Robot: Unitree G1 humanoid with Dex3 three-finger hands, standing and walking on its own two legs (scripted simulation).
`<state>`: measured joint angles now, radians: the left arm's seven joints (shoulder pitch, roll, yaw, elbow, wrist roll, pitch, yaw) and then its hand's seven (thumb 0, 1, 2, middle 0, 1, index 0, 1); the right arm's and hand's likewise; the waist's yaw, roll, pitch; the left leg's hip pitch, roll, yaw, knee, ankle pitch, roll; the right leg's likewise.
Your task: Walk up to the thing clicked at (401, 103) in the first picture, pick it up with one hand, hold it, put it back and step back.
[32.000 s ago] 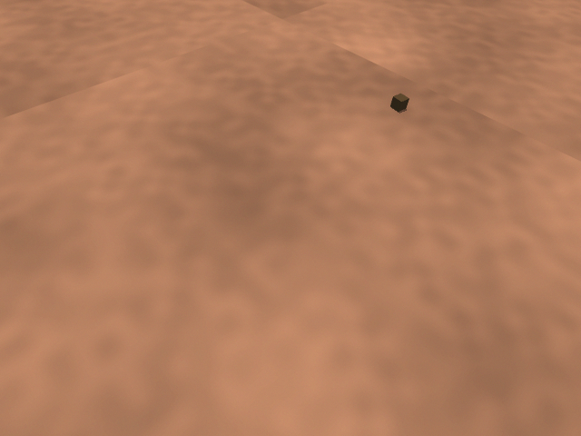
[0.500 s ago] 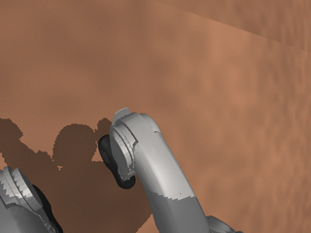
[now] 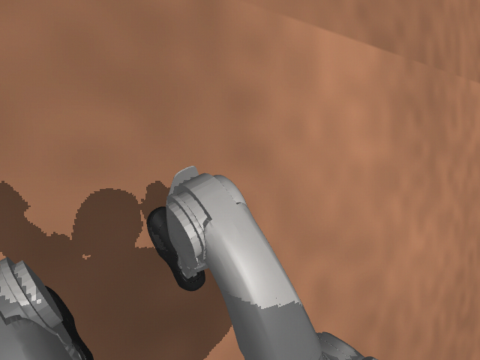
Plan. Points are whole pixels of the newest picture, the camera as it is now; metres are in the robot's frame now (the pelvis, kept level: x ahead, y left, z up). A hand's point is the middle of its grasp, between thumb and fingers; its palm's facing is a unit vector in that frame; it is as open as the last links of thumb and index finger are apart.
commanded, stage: open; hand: left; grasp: from above
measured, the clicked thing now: out of the picture +0.48 +0.35 -0.30
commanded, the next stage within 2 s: withdraw in 0.62 s
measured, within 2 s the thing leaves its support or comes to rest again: neither
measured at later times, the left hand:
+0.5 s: hand out of the picture +0.46 +0.34 -0.26, palm faces -0.06 -0.44 -0.89, open 13.2 cm
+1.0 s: hand out of the picture +0.49 +0.35 -0.23, palm faces +0.00 -0.44 -0.90, open 13.7 cm
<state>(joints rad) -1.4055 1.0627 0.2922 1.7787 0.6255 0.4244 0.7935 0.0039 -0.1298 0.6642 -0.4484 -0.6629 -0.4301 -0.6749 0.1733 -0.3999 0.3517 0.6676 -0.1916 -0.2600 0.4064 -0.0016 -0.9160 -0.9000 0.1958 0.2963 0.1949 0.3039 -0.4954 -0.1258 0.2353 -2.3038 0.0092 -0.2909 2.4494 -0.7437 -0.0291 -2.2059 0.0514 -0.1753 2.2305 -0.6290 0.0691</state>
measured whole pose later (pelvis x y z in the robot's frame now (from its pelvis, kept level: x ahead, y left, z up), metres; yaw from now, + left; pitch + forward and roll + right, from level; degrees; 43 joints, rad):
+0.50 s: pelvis +0.00 +0.00 +0.00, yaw +0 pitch +32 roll -16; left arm -1.40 1.07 0.29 1.78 0.62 0.42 0.79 0.00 -0.34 0.85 -0.26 -0.81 -0.24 -0.84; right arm 0.17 -0.40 0.36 0.67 -0.20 -0.27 0.40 0.00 -0.91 -0.90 0.20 0.30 0.19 0.30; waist -0.49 -0.13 0.24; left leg -2.30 0.01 -0.29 2.45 -0.74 -0.03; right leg -2.20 0.05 -0.18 2.23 -0.63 0.07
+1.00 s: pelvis +0.00 +0.00 +0.00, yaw +0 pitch +34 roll -16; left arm -1.39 1.02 0.30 1.63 0.69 0.44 0.70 0.00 -0.44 0.92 -0.15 -0.95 -0.15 -0.94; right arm 0.20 -0.38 0.31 0.68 -0.17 -0.26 0.39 0.00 -0.92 -0.90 0.20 0.30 0.20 0.30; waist -0.46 -0.10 0.20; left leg -2.31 0.02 -0.28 2.43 -0.74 -0.03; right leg -2.22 0.05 -0.17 2.22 -0.62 0.06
